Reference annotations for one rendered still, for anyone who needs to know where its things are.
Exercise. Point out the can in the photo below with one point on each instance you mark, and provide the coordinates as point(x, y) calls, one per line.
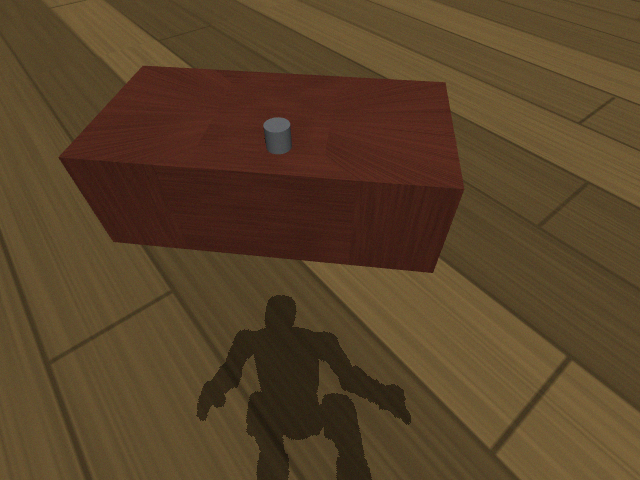
point(277, 135)

